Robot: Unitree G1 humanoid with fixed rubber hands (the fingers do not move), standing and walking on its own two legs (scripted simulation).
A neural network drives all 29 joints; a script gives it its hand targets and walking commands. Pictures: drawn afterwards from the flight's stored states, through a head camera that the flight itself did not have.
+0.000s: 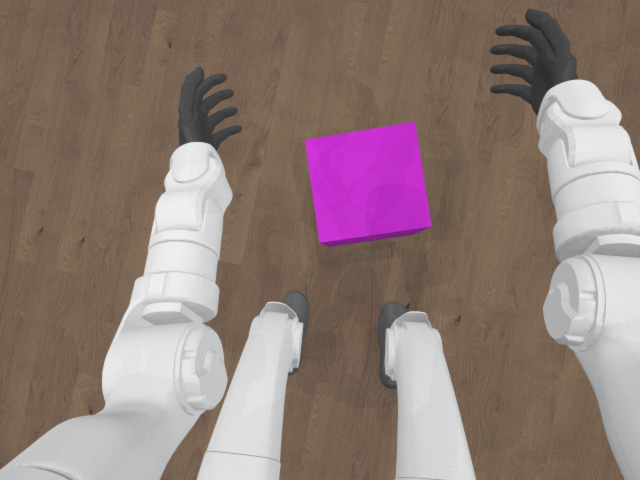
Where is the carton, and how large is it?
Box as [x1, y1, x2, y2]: [305, 122, 430, 246]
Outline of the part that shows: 414,122 305,140 319,242 330,246 407,235 415,233 430,226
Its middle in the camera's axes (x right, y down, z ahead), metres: +0.10 -0.10 +0.86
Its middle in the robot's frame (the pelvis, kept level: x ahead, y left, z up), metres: +0.48 -0.02 -0.51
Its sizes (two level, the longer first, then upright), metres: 0.210 0.200 0.250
